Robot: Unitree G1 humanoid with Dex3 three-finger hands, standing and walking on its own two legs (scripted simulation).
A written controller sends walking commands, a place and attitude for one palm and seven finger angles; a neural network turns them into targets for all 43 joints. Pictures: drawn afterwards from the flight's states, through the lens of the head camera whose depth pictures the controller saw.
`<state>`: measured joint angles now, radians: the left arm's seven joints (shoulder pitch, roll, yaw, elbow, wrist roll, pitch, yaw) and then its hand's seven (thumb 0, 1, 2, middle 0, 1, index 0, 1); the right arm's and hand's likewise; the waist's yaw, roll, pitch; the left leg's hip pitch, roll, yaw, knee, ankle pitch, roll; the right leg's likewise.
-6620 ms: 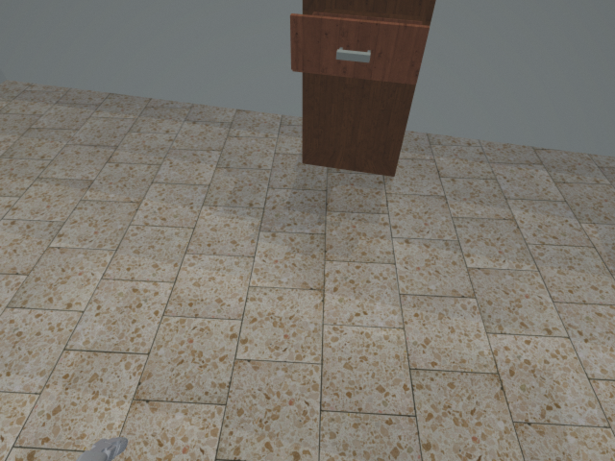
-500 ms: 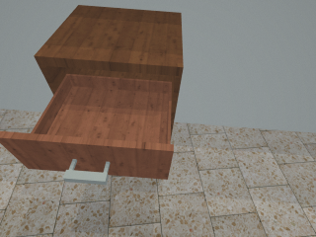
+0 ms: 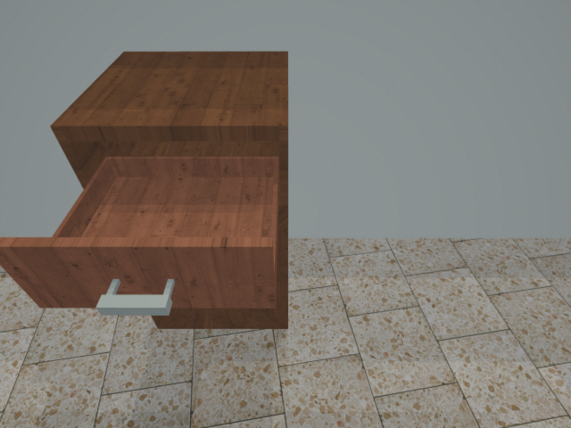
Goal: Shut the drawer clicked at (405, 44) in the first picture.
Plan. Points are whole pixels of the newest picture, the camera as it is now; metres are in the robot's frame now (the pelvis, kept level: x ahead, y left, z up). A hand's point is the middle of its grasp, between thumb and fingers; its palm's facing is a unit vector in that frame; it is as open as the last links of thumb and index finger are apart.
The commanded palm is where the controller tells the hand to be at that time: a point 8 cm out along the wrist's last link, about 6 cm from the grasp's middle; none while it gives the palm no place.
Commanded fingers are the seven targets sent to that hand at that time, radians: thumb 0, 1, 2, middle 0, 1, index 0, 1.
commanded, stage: come to a stop and stand still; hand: left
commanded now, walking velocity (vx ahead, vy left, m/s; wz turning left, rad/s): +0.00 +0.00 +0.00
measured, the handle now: (139, 294) +0.34 +0.26 -0.02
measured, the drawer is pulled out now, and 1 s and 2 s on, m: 0.30 0.30 0.29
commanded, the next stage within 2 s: look again from close up in 0.28 s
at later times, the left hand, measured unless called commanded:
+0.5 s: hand out of the picture -0.02 +0.15 -0.16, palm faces +0.02 -0.99 -0.17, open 7.4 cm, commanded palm none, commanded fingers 0.00 0.90 0.90 -0.20 -0.30 -0.20 -0.30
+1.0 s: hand out of the picture +0.02 +0.16 -0.16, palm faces +0.02 -0.99 -0.17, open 7.4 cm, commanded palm none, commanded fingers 0.00 0.90 0.90 -0.20 -0.30 -0.20 -0.30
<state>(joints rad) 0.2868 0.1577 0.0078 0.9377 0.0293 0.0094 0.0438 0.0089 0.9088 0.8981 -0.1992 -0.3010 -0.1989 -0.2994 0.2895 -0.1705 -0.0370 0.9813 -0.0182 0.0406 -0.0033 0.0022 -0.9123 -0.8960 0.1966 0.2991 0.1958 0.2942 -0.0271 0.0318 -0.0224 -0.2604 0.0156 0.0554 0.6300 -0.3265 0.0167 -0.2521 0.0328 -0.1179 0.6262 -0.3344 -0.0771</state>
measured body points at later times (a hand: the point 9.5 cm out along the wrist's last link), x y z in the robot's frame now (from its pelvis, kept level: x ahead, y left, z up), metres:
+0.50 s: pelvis +0.00 +0.00 +0.02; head +0.00 -0.01 +0.47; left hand -0.02 +0.21 -0.14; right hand -0.05 -0.21 -0.15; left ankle +0.01 +0.10 -0.72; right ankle +0.01 -0.07 -0.72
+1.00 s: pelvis +0.04 +0.01 +0.02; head +0.04 +0.01 +0.47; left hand +0.02 +0.22 -0.14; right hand +0.02 -0.19 -0.15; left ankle +0.01 +0.10 -0.72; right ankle +0.01 -0.07 -0.72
